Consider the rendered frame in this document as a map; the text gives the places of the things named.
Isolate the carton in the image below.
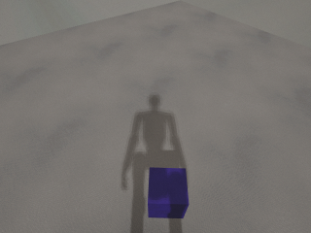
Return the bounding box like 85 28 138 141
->
148 167 190 218

